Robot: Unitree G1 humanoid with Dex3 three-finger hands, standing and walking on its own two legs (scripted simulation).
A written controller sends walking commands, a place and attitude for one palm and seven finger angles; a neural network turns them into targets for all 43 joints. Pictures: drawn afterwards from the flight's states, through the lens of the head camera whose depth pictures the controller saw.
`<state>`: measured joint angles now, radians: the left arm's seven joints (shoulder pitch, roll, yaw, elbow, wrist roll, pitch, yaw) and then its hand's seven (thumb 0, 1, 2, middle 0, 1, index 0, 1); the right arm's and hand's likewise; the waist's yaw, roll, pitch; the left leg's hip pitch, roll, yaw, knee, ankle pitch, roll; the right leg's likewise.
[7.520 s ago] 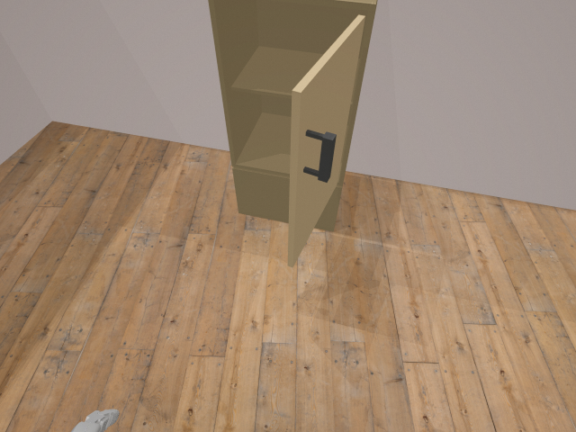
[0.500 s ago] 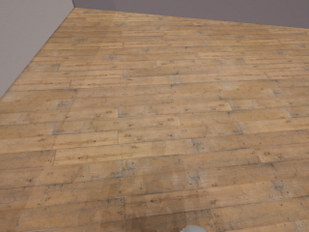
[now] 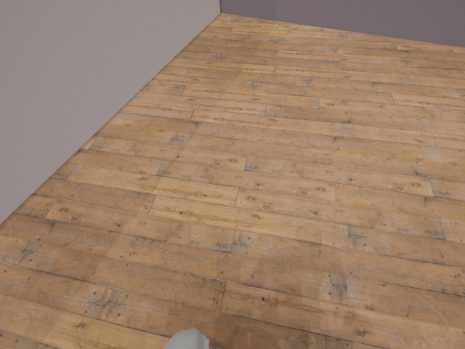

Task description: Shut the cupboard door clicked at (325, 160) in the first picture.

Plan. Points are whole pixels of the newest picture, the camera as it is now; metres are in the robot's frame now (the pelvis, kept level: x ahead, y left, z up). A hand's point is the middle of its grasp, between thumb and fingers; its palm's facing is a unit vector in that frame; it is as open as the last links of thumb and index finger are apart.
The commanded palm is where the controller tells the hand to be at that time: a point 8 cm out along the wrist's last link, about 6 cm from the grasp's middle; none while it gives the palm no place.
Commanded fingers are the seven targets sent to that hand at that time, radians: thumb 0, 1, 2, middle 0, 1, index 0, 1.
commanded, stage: walk to a spot facing it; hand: left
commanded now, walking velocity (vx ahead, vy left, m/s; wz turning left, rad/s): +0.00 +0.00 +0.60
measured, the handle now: out of the picture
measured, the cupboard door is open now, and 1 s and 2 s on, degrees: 79 79 79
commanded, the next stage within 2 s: none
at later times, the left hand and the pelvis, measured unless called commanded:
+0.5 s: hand out of the picture +0.05 +0.29 -0.16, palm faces +0.30 -0.91 -0.28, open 7.4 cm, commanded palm none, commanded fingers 0.00 0.90 0.90 -0.20 -0.30 -0.20 -0.30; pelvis +0.00 +0.04 +0.00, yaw +16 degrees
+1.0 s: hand out of the picture -0.07 +0.21 -0.16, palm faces +0.57 -0.77 -0.28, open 7.4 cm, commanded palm none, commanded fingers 0.00 0.90 0.90 -0.20 -0.30 -0.20 -0.30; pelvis -0.01 +0.01 +0.00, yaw +36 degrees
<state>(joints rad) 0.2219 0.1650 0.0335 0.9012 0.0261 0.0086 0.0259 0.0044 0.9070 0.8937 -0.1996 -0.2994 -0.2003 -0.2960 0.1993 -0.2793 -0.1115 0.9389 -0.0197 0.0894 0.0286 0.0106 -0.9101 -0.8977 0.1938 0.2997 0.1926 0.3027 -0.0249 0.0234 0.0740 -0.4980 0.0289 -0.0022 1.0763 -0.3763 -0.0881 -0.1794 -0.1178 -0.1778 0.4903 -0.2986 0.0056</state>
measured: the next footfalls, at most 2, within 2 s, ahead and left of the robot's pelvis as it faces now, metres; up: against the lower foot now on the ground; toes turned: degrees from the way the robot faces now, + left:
left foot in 0.16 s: +0.02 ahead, +0.15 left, +0.00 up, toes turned +12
right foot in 0.64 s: +0.08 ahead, -0.07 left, +0.00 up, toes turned +19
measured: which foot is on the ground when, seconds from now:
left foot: up 0.00-0.14, down 0.16-0.64, up 0.66-1.00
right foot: down 0.00-0.16, up 0.18-0.62, down 0.64-1.00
